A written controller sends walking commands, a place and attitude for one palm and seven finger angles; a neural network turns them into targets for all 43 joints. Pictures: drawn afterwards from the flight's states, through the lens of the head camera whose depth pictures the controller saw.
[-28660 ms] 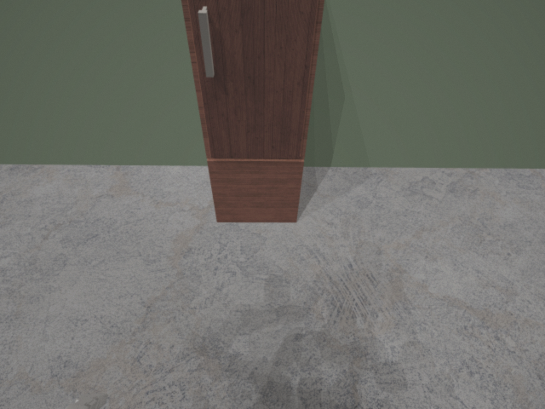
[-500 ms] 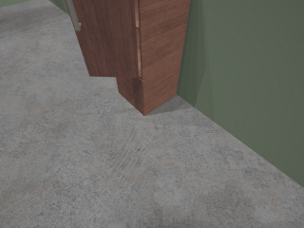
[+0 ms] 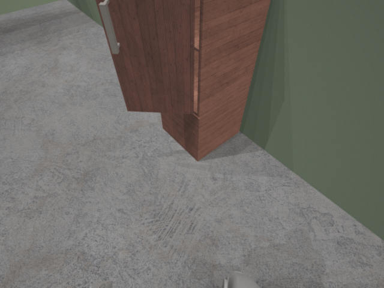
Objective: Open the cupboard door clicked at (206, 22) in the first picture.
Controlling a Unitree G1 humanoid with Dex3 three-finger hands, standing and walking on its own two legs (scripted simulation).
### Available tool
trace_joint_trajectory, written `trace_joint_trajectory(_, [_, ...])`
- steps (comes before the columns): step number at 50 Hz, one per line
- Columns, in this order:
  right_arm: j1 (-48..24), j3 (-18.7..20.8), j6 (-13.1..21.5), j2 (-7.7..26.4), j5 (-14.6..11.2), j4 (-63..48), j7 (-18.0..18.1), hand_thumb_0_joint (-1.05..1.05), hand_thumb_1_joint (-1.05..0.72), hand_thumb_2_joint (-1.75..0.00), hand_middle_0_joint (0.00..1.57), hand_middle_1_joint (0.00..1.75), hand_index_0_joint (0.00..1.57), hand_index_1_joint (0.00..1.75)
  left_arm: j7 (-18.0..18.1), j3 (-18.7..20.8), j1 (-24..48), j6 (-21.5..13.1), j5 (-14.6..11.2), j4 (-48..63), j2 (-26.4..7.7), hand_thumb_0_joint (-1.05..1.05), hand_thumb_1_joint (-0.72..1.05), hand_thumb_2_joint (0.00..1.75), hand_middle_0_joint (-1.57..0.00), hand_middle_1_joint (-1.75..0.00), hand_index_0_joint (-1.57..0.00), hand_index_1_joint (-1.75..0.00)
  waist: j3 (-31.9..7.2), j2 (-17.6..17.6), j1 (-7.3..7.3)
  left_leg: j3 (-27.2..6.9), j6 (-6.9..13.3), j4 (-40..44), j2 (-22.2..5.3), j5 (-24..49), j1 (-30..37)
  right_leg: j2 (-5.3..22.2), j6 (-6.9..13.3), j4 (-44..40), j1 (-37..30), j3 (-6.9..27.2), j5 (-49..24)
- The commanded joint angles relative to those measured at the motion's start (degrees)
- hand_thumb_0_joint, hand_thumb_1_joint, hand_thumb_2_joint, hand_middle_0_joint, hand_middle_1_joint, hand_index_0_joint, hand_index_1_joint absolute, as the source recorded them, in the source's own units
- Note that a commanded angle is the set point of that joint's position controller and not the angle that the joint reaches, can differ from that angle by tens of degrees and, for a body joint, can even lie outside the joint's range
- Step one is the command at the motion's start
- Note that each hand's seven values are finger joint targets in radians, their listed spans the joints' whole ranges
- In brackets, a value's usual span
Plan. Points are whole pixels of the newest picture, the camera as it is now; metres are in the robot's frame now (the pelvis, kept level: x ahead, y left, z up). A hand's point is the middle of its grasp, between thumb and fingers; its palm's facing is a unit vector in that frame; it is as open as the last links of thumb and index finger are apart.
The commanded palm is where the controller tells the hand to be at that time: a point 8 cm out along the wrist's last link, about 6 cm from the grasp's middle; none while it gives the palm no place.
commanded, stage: take the last steps up to it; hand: left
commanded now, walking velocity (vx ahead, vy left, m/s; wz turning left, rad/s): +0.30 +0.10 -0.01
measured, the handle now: (111, 27) +0.92 +0.33 +0.09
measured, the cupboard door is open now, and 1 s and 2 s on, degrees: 46 46 46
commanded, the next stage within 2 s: come to a stop and stand still in 0.66 s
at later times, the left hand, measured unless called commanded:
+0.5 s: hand (113, 283) +0.16 +0.20 -0.17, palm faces +0.12 -0.97 -0.19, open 7.2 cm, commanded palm none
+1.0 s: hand (113, 185) +0.42 +0.27 -0.17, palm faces +0.01 -0.98 -0.22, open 7.3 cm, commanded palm none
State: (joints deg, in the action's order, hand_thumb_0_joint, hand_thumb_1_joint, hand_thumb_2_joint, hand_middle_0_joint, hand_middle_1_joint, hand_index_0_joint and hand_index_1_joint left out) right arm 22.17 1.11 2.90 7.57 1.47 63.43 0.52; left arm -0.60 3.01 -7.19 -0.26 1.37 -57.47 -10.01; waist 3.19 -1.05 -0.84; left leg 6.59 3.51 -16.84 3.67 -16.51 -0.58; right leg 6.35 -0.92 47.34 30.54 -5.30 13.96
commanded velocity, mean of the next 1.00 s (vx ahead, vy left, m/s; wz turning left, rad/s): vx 0.11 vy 0.04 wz -0.02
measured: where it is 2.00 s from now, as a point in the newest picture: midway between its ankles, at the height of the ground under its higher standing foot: (173, 263)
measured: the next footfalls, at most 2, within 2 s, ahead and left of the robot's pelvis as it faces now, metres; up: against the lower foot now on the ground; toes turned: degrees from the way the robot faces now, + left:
right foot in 0.12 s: +0.16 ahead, -0.11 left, +0.00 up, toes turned -8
left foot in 0.56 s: +0.34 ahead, +0.17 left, +0.00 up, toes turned +9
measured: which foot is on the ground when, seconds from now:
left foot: down 0.00-0.12, up 0.14-0.54, down 0.56-1.00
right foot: up 0.00-0.10, down 0.12-0.56, up 0.58-0.98, down 1.00-1.00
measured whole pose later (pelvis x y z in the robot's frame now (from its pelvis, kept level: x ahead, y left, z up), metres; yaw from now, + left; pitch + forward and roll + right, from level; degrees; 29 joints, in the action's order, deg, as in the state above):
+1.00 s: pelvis +0.34 +0.08 -0.01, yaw +0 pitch -1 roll +1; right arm 17.5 1.1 0.1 7.1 1.2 63.9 2.3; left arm 1.6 2.5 -8.5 0.9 1.1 -58.5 -10.8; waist 3.4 -1.6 -1.1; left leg 10.2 2.8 -27.6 0.4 -18.9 -8.1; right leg 3.1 0.0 36.2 19.0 -3.8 11.5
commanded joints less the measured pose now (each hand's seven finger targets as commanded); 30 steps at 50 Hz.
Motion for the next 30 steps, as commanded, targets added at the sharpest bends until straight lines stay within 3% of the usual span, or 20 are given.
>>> trace_joint_trajectory(1, [5.24, 1.8, 0.64, 8.36, 0.34, -0.14, 0.7, 0.0, -0.9, -0.9, 0.2, 0.3, 0.2, 0.3, -0.39, 0.41, 3.98, -1.06, -0.07, 5.25, -2.1, 0.0, 0.9, 0.9, -0.2, -0.3, -0.2, -0.3, 4.27, 5.02, -0.29, -8.46, 6.98, 3.81, -17.52, 22.75, -3.81, -1.38, 1.5, -6.39, -3.41, -0.77, 0.01])
trace_joint_trajectory(3, [4.72, 1.67, 0.51, 8.51, 0.17, 0.57, 0.8, 0.0, -0.9, -0.9, 0.2, 0.3, 0.2, 0.3, -0.29, 0.93, -1.36, -1.56, 0.02, 4.19, -3.16, 0.0, 0.9, 0.9, -0.2, -0.3, -0.2, -0.3, 2.51, 2.93, 2.63, -7.01, 5.42, -3.56, -16.11, 28.64, -6.2, -3.6, 2.57, -11.58, -13.65, -2.1, -0.53])
trace_joint_trajectory(4, [3.59, 1.73, 0.63, 8.52, -0.23, 0.53, 0.75, 0.0, -0.9, -0.9, 0.2, 0.3, 0.2, 0.3, -0.1, 1.56, -9.04, -2.12, 0.1, 2.03, -4.49, 0.0, 0.9, 0.9, -0.2, -0.3, -0.2, -0.3, -0.88, 0.82, 6.28, -5.15, 3.48, -12.78, -13.27, 29.73, -9.62, -3.75, 3.43, -15.91, -24.7, -1.24, -3.09])
trace_joint_trajectory(5, [3.78, 1.82, 0.93, 7.44, -1.04, -0.24, 0.39, 0.0, -0.9, -0.9, 0.2, 0.3, 0.2, 0.3, 0.45, 2.72, -18.08, -2.94, 0.39, -0.43, -8.86, 0.0, 0.9, 0.9, -0.2, -0.3, -0.2, -0.3, -6.92, -6.25, 9.25, -1.68, 0.68, -27.43, -8.37, 19.47, -20.41, 6.0, 7.22, -19.83, -40.25, 11.0, -1.55])
trace_joint_trajectory(6, [4.91, 1.85, 1.03, 5.97, -1.27, -2.12, 0.34, 0.0, -0.9, -0.9, 0.2, 0.3, 0.2, 0.3, 0.92, 3.92, -23.51, -2.79, -0.09, -2.01, -13.83, 0.0, 0.9, 0.9, -0.2, -0.3, -0.2, -0.3, -11.27, -16.76, 9.12, -0.16, -2.17, -46.23, -0.56, -14.84, -32.65, 21.56, 14.35, -28.8, -48.29, 34.87, -5.92])
trace_joint_trajectory(7, [2.17, 2.39, 0.15, 7.98, -1.02, -2.51, 0.21, 0.0, -0.9, -0.9, 0.2, 0.3, 0.2, 0.3, 1.38, 3.88, -20.46, -2.7, -0.81, -1.19, -13.06, 0.0, 0.9, 0.9, -0.2, -0.3, -0.2, -0.3, -8.69, -13.32, 8.05, -6.83, -1.96, -55.38, -4.02, -15.14, -34.14, 23.56, 15.16, -33.36, -40.25, 37.49, 2.34])
trace_joint_trajectory(8, [-2.5, 2.69, -0.26, 6.8, -0.71, -3.18, -0.04, 0.0, -0.9, -0.9, 0.2, 0.3, 0.2, 0.3, 1.7, 3.09, -14.58, -2.4, -0.78, 0.48, -10.36, 0.0, 0.9, 0.9, -0.2, -0.3, -0.2, -0.3, -1.26, -7.07, 6.58, -8.69, -2.12, -57.18, -6.82, -9.4, -35.89, 21.3, 13.7, -36.06, -29.49, 33.15, 10.63])
trace_joint_trajectory(9, [-3.71, 2.45, -0.73, 5.27, -0.38, -3.2, -0.29, 0.0, -0.9, -0.9, 0.2, 0.3, 0.2, 0.3, 1.77, 2.16, -10.36, -2.67, -0.72, 1.33, -7.19, 0.0, 0.9, 0.9, -0.2, -0.3, -0.2, -0.3, 2.17, -2.77, 4.03, -9.44, -2.53, -54.97, -9.11, -3.6, -34.64, 18.15, 11.25, -36.94, -22.09, 24.92, 9.98])
trace_joint_trajectory(10, [-2.41, 2.19, -1.36, 3.49, -0.14, -2.36, -0.51, 0.0, -0.9, -0.9, 0.2, 0.3, 0.2, 0.3, 1.64, 1.47, -8.39, -3.21, -0.59, 1.57, -4.84, 0.0, 0.9, 0.9, -0.2, -0.3, -0.2, -0.3, 2.51, -3.96, 2.12, -8.69, -3.25, -52.42, -9.81, -0.1, -31.91, 15.15, 9.08, -37.89, -17.67, 18.01, 6.18])
trace_joint_trajectory(11, [-0.54, 1.93, -1.82, 2.8, 0.07, -1.56, -0.68, 0.0, -0.9, -0.9, 0.2, 0.3, 0.2, 0.3, 1.52, 1.08, -8.3, -3.73, -0.54, 1.19, -3.59, 0.0, 0.9, 0.9, -0.2, -0.3, -0.2, -0.3, 1.43, -5.48, 1.19, -7.68, -3.93, -49.72, -10.09, 1.67, -29.96, 13.11, 8.1, -38.32, -16.54, 13.56, 2.02])
trace_joint_trajectory(13, [1.18, 2.08, -2.14, 1.98, 0.16, -0.63, -1.04, 0.0, -0.9, -0.9, 0.2, 0.3, 0.2, 0.3, 1.38, 1.04, -9.7, -4.5, -0.4, -0.28, -3.44, 0.0, 0.9, 0.9, -0.2, -0.3, -0.2, -0.3, -1.4, -5.01, 0.37, -5.65, -5.07, -44.26, -10.03, 3.34, -28.71, 10.84, 7.55, -37.67, -18.44, 8.07, -5.16])
trace_joint_trajectory(16, [-2.1, 2.18, -2.24, 1.49, 0.17, -2.44, -1.45, 0.0, -0.9, -0.9, 0.2, 0.3, 0.2, 0.3, 1.05, 1.54, -11.07, -5.06, -0.18, -0.99, -3.96, 0.0, 0.9, 0.9, -0.2, -0.3, -0.2, -0.3, -1.55, -3.37, 0.99, -3.83, -6.17, -36.28, -10.07, 4.82, -29.95, 10.67, 8.42, -37.31, -21.05, 5.85, -9.98])
trace_joint_trajectory(22, [-12.73, 1.98, -1.02, 3.08, -0.21, -6.84, -2.5, 0.0, -0.9, -0.9, 0.2, 0.3, 0.2, 0.3, 0.84, 1.58, -13.89, -4.69, 0.22, -4.13, -7.33, 0.0, 0.9, 0.9, -0.2, -0.3, -0.2, -0.3, 0.63, -8.35, 3.4, -0.64, -5.79, -20.71, -7.78, 4.06, -27.96, 11.65, 7.88, -33.86, -25.76, 4.18, -15.22])
trace_joint_trajectory(23, [-13.11, 1.98, -0.88, 3.69, -0.29, -7.15, -2.52, 0.0, -0.9, -0.9, 0.2, 0.3, 0.2, 0.3, 0.95, 1.65, -13.56, -4.43, 0.25, -4.14, -7.97, 0.0, 0.9, 0.9, -0.2, -0.3, -0.2, -0.3, 0.88, -8.49, 3.16, -0.8, -5.28, -19.15, -7.49, 3.37, -25.9, 12.29, 7.82, -33.28, -24.98, 4.09, -13.83])
trace_joint_trajectory(25, [-11.52, 2.05, -0.44, 4.82, -0.22, -6.67, -2.42, 0.0, -0.9, -0.9, 0.2, 0.3, 0.2, 0.3, 1.03, 1.88, -12.78, -3.82, 0.07, -4.3, -8.43, 0.0, 0.9, 0.9, -0.2, -0.3, -0.2, -0.3, 0.9, -7.57, 1.46, 1.16, -4.6, -13.37, -5.53, 5.21, -18.35, 10.7, 6.26, -29.95, -22.3, 2.59, -12.32])
trace_joint_trajectory(26, [-7.53, 2.3, -0.05, 6.16, -0.05, -5.44, -2.07, 0.0, -0.9, -0.9, 0.2, 0.3, 0.2, 0.3, 1.08, 1.9, -12.04, -3.56, -0.09, -4.28, -8.25, 0.0, 0.9, 0.9, -0.2, -0.3, -0.2, -0.3, -0.63, -5.29, -0.8, 2.19, -4.18, -9.17, -4.36, 6.27, -10.46, 8.92, 5.23, -24.64, -19.55, 0.72, -13.67])
trace_joint_trajectory(27, [-1.21, 3.07, 0.34, 9.44, 0.15, -3.56, -1.52, 0.0, -0.9, -0.9, 0.2, 0.3, 0.2, 0.3, 0.9, 1.55, -12.38, -3.35, -0.08, -3.89, -6.81, 0.0, 0.9, 0.9, -0.2, -0.3, -0.2, -0.3, -4.54, 1.07, -3.22, -0.62, -2.89, -7.76, -7.35, 7.43, 0.13, 5.91, 3.75, -13.37, -14.64, -1.37, -12.34])
trace_joint_trajectory(28, [5.39, 4.56, 0.52, 15.73, 1.03, -2.65, -0.6, 0.0, -0.9, -0.9, 0.2, 0.3, 0.2, 0.3, 0.71, 1.04, -14.52, -3.15, -0.61, -2.71, -3.45, 0.0, 0.9, 0.9, -0.2, -0.3, -0.2, -0.3, -9.74, 14.75, -5.18, -17.32, 2.77, -7.13, -20.47, 13.22, 10.53, -1.46, 1.29, 1.69, -3.28, -5.99, 6.59])
trace_joint_trajectory(29, [9.09, 4.74, -0.28, 17.4, 0.79, -2.1, 0.05, 0.0, -0.9, -0.9, 0.2, 0.3, 0.2, 0.3, 1.0, 0.5, -11.87, -3.28, -0.4, -0.78, -2.66, 0.0, 0.9, 0.9, -0.2, -0.3, -0.2, -0.3, -10.95, 16.91, -6.39, -24.59, 7.58, -1.98, -26.84, 17.01, 10.88, -4.18, 1.7, 15.74, 2.31, -2.6, 22.16])
trace_joint_trajectory(30, [5.97, 4.42, -0.37, 16.48, 0.48, -2.56, 0.56, 0.0, -0.9, -0.9, 0.2, 0.3, 0.2, 0.3, 1.43, 0.27, -9.23, -2.94, -0.32, -0.26, -2.28, 0.0, 0.9, 0.9, -0.2, -0.3, -0.2, -0.3, -10.64, 16.09, -5.42, -24.67, 8.55, -0.18, -27.63, 12.39, 6.44, -2.18, 2.47, 23.7, 5.1, 1.87, 20.3])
